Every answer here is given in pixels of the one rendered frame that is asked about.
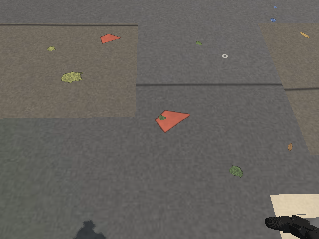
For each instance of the robot right hand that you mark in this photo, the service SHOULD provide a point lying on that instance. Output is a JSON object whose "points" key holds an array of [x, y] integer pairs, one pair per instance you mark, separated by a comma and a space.
{"points": [[294, 225]]}

